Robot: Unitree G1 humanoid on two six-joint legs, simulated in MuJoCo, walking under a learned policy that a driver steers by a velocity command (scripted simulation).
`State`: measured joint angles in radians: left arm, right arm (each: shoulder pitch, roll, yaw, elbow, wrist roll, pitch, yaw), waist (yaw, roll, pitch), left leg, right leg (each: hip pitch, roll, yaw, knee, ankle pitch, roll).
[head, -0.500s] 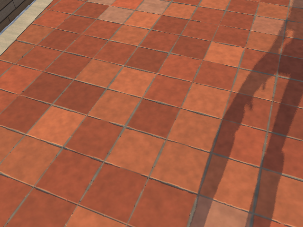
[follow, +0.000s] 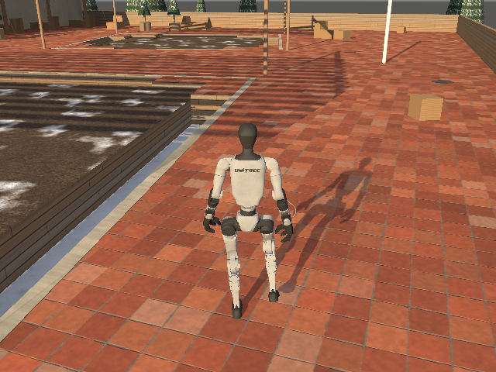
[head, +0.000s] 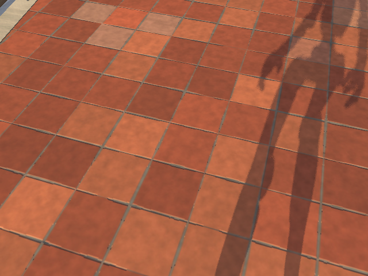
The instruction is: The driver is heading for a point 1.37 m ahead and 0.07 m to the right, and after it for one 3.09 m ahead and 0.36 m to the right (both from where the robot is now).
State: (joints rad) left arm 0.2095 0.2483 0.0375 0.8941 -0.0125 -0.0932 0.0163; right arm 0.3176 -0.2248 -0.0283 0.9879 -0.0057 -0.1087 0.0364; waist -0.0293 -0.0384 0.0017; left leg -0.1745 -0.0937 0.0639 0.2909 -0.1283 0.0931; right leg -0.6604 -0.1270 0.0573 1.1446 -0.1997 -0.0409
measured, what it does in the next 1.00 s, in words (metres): walks ahead: right foot, then left foot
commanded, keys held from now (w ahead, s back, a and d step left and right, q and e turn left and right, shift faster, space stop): w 1.00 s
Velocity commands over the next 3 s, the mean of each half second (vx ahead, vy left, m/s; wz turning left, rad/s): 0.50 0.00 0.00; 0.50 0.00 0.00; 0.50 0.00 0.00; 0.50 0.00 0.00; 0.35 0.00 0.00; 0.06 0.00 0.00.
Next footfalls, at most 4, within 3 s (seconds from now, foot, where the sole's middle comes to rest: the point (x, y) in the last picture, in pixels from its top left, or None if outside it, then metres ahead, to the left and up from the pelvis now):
0.30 right None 0.34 -0.17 -0.78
0.86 left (166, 241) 0.65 0.07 -0.78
1.44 right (219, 173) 0.97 -0.16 -0.78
2.00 left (164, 125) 1.27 0.09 -0.78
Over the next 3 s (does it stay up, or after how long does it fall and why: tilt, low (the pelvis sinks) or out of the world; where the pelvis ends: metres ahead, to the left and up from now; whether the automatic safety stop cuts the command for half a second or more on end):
stays up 1.41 -0.01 -0.01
